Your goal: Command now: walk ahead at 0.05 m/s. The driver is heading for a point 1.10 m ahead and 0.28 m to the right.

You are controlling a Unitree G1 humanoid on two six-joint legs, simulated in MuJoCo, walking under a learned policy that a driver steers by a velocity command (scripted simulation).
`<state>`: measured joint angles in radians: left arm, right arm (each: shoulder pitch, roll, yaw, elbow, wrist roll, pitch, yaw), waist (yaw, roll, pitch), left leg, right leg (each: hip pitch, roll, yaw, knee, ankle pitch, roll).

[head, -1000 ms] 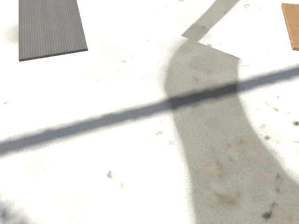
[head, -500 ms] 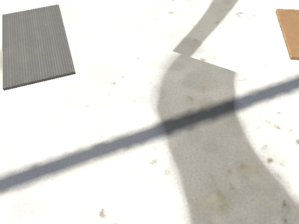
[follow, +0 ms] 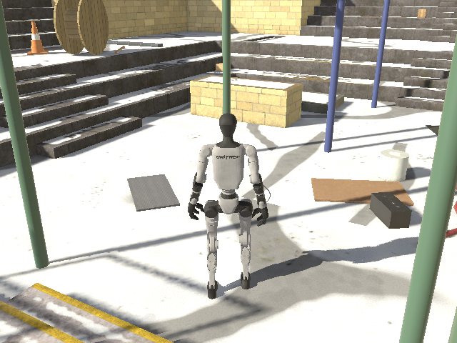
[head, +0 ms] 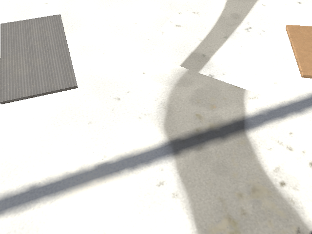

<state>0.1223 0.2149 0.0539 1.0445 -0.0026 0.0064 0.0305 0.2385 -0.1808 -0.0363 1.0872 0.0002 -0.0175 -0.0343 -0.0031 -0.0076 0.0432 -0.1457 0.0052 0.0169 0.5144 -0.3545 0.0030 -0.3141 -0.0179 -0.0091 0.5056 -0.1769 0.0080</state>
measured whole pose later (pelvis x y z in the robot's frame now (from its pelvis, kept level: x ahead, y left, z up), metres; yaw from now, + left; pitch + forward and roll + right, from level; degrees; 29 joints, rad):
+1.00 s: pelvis +0.42 +0.04 +0.01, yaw -4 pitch +0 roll +2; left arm 0.18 0.26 0.08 0.97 -0.04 -0.06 0.02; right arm 0.26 -0.22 -0.06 1.04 -0.02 -0.11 0.02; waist -0.03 -0.05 0.02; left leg -0.16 -0.05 0.15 0.31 -0.16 0.07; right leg -0.65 -0.12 0.07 1.11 -0.21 -0.06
